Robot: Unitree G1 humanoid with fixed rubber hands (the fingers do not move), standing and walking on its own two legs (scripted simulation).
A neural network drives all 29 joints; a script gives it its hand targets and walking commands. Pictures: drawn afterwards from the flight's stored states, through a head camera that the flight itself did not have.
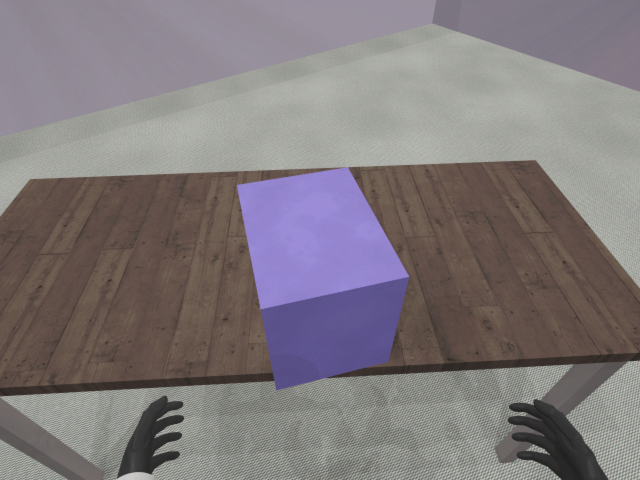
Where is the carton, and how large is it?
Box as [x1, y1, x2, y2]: [237, 167, 408, 390]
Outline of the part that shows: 347,167 237,185 276,390 377,364 388,360 408,275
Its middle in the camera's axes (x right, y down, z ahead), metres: -0.01 +0.05 +0.60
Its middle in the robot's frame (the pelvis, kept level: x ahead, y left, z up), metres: +0.42 +0.06 +0.01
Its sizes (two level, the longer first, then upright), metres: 0.238 0.179 0.208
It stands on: a table, 0.69 m high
